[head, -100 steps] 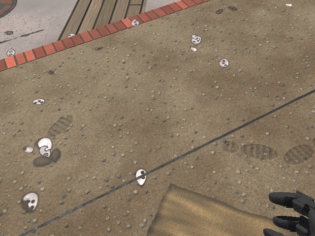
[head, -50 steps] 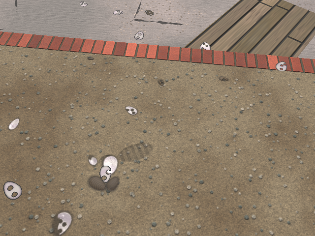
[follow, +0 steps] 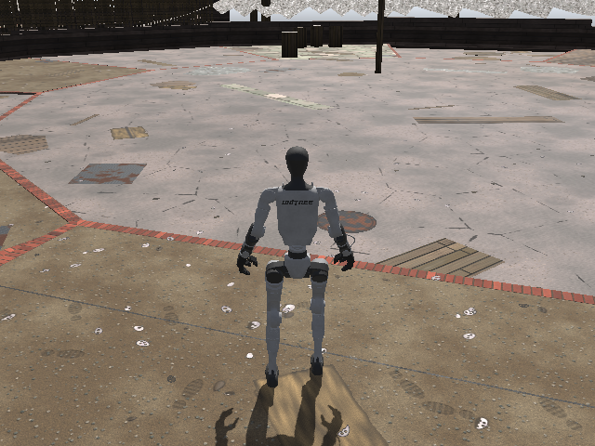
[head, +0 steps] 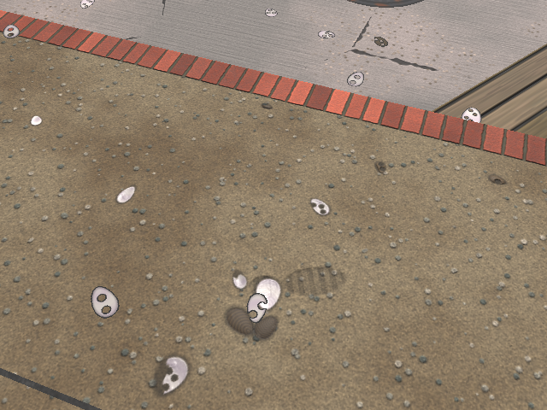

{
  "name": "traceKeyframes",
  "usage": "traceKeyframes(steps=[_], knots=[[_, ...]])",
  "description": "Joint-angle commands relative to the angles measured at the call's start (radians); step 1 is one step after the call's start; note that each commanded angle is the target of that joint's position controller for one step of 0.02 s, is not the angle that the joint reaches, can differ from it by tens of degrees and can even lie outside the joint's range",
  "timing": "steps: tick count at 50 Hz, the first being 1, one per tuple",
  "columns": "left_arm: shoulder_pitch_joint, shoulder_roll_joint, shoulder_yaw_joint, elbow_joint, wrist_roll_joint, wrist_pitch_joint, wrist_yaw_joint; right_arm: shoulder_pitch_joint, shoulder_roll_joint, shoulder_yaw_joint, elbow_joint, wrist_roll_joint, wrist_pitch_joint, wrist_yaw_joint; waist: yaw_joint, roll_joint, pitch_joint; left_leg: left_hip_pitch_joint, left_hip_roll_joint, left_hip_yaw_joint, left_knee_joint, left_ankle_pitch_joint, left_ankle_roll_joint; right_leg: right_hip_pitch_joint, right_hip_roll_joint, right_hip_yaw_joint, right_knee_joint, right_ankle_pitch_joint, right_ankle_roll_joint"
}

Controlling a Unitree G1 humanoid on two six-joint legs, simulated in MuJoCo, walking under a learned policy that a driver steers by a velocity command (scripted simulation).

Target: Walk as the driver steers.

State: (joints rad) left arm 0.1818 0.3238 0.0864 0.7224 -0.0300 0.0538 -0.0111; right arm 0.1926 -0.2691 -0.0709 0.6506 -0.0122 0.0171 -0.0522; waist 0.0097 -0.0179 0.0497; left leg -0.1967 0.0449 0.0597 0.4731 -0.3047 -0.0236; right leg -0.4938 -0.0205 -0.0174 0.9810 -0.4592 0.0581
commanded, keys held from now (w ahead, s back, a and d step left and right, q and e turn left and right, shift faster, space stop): e+shift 0.40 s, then shift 0.14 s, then w+shift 0.24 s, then w+q+shift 0.22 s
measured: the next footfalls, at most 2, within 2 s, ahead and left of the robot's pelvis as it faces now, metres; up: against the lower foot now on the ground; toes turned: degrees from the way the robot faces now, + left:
right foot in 0.14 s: +0.04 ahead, -0.13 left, +0.00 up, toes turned -11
left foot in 0.66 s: +0.15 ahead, +0.05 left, +0.00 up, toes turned -35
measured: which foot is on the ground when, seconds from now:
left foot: down 0.00-0.14, up 0.16-0.64, down 0.66-1.00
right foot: up 0.00-0.12, down 0.14-0.66, up 0.68-1.00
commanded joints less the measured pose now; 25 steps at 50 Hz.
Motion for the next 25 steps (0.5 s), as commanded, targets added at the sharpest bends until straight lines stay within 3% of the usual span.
traceKeyframes(steps=[1,4,6,7,8,9,10,11,12,14,18,22,25], knots=[[-0.073,0.032,0.002,-0.125,-0.001,0.001,-0.021,-0.065,-0.175,-0.055,-0.069,0.005,-0.014,-0.003,-0.025,0.188,-0.081,0.084,0.242,-0.079,-0.100,0.506,0.192,-0.021,-0.051,-0.020,-0.091,0.058,0.008],[-0.043,0.068,0.019,-0.149,-0.002,0.013,-0.037,-0.050,-0.200,-0.068,-0.058,0.025,-0.017,0.013,-0.023,0.188,-0.115,0.088,0.274,-0.040,-0.033,0.483,0.171,0.086,-0.017,-0.081,-0.246,0.111,-0.028],[0.053,0.090,0.043,-0.128,0.001,0.022,-0.025,-0.040,-0.173,-0.064,-0.044,0.041,-0.026,0.026,0.023,0.129,-0.138,0.004,0.239,0.041,0.128,0.382,0.098,0.267,0.039,-0.098,-0.420,0.249,-0.080],[0.126,0.178,0.076,-0.123,0.003,0.017,-0.006,0.007,-0.138,-0.056,-0.036,0.023,-0.032,0.034,0.045,-0.052,-0.146,-0.182,0.151,0.110,0.368,0.185,0.015,0.457,-0.019,0.073,-0.517,0.556,-0.149],[0.134,0.336,0.102,-0.158,0.027,-0.003,0.004,-0.068,-0.062,-0.024,-0.127,-0.023,-0.036,0.031,0.027,-0.361,-0.163,-0.540,-0.041,0.057,0.673,-0.399,-0.076,0.584,-0.305,0.607,-0.588,0.834,-0.377],[0.159,0.282,0.083,-0.164,0.055,-0.038,-0.012,-0.146,-0.110,-0.032,-0.131,-0.016,-0.039,0.022,0.096,-0.200,-0.259,-0.562,-0.054,-0.146,0.815,-0.427,-0.061,0.563,-0.364,0.670,-0.639,0.721,-0.459],[0.120,0.247,0.068,-0.161,0.051,-0.059,-0.011,-0.167,-0.132,-0.036,-0.132,0.008,-0.041,0.018,0.069,-0.145,-0.200,-0.570,-0.041,-0.175,0.831,-0.346,-0.034,0.513,-0.324,0.590,-0.651,0.619,-0.422],[0.071,0.213,0.061,-0.160,0.026,-0.065,-0.001,-0.151,-0.144,-0.042,-0.115,0.007,-0.042,0.011,0.036,-0.080,-0.151,-0.568,-0.019,-0.182,0.781,-0.250,-0.019,0.468,-0.264,0.516,-0.650,0.524,-0.362],[0.012,0.182,0.049,-0.170,0.004,-0.056,0.011,-0.142,-0.161,-0.048,-0.103,-0.003,-0.041,0.002,0.011,-0.059,-0.123,-0.554,-0.006,-0.188,0.715,-0.169,-0.018,0.426,-0.226,0.468,-0.648,0.490,-0.315],[-0.043,0.169,0.039,-0.192,0.010,-0.039,0.034,-0.122,-0.150,-0.049,-0.087,-0.008,-0.039,0.007,-0.020,-0.081,-0.131,-0.452,-0.038,-0.175,0.669,-0.064,-0.031,0.337,-0.161,0.405,-0.648,0.522,-0.282],[-0.014,0.181,0.044,-0.193,0.008,-0.026,0.055,-0.121,-0.103,-0.032,-0.066,0.002,-0.040,0.018,-0.011,-0.072,-0.149,-0.426,-0.095,-0.183,0.498,0.005,-0.061,0.348,-0.119,0.425,-0.631,0.483,-0.272],[-0.029,0.176,0.043,-0.203,0.012,-0.015,0.060,-0.131,-0.109,-0.030,-0.049,0.009,-0.040,0.025,0.001,-0.116,-0.144,-0.380,-0.101,-0.193,0.364,0.039,-0.072,0.331,-0.104,0.468,-0.608,0.378,-0.253],[-0.021,0.162,0.031,-0.199,0.022,-0.010,0.052,-0.144,-0.112,-0.027,-0.050,0.010,-0.046,0.034,0.026,-0.140,-0.150,-0.309,-0.087,-0.180,0.310,0.020,-0.065,0.314,-0.111,0.493,-0.575,0.442,-0.260]])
